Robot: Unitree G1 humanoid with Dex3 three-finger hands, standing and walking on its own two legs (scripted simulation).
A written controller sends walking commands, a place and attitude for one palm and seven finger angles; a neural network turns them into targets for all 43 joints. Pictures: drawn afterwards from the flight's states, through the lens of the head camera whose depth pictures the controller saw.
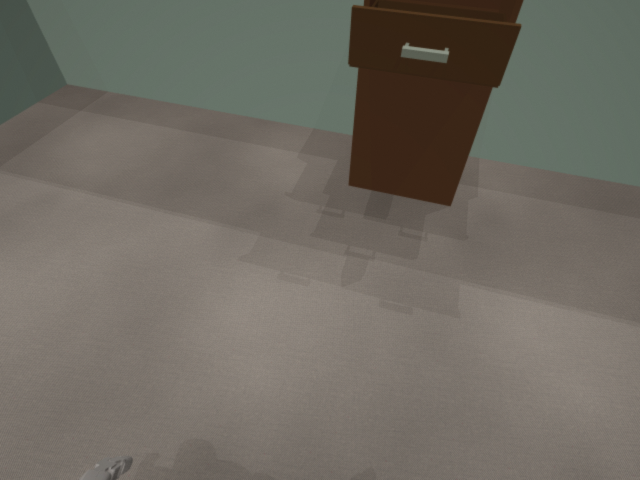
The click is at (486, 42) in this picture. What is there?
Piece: drawer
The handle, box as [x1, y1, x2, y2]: [401, 43, 448, 62]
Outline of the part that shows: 402,47 401,56 446,62 448,54 448,48 445,48 442,51 409,46 408,43 406,43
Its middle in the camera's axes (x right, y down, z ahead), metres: +0.29 -0.53 +1.08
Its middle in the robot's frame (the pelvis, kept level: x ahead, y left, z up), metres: +1.18 -0.23 +0.04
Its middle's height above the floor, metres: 0.81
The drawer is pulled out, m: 0.30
